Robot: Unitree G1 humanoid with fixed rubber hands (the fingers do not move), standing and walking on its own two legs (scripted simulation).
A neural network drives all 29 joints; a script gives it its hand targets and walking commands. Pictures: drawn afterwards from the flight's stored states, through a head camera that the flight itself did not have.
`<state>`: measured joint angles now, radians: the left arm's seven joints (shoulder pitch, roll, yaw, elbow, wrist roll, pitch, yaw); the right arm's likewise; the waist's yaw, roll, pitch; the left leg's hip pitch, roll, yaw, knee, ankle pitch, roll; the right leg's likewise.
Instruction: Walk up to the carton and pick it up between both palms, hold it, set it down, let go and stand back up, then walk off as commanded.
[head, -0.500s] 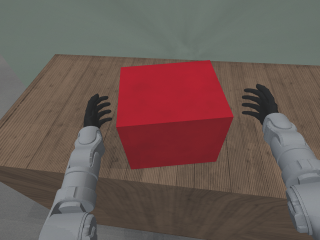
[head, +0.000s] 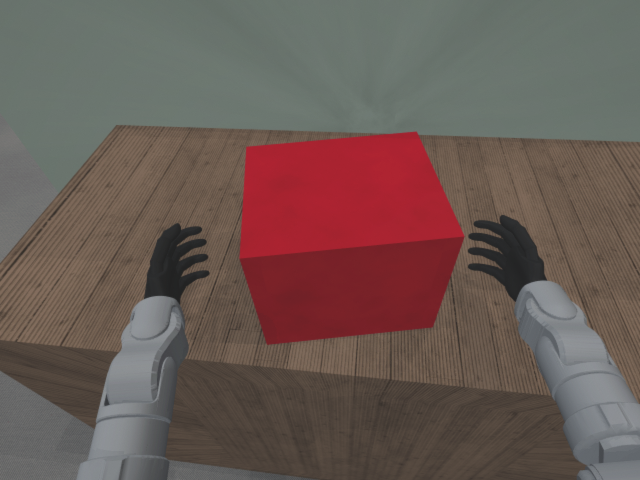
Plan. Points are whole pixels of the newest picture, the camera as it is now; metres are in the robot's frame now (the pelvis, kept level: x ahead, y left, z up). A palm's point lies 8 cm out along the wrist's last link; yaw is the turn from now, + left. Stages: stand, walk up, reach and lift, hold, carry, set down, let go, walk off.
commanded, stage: set down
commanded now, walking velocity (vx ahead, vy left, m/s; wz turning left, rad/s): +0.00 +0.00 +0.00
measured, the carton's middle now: (341, 238) +0.42 +0.05 +0.06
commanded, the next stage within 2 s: none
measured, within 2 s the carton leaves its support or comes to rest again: neither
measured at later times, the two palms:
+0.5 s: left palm (171, 313) +0.27 +0.23 +0.09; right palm (538, 318) +0.32 -0.19 +0.06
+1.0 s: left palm (167, 366) +0.21 +0.22 +0.07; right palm (591, 419) +0.20 -0.21 +0.07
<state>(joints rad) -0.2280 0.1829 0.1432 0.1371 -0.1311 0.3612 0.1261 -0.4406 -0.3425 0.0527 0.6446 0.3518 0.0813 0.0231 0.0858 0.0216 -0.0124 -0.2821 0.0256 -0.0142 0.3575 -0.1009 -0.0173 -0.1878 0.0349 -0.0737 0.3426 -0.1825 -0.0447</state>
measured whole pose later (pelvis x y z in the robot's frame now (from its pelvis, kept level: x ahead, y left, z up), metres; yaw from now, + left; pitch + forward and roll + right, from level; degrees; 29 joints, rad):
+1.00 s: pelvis -0.03 +0.00 +0.00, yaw -6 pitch -4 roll +1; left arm 0.10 0.15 0.11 -0.18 -0.14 0.50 0.20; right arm 0.14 -0.35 0.04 -0.02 0.37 0.22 0.08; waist 0.09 -0.04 0.01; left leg -0.17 0.00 0.01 0.30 -0.13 -0.01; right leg -0.15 0.04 0.04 0.36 -0.14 -0.05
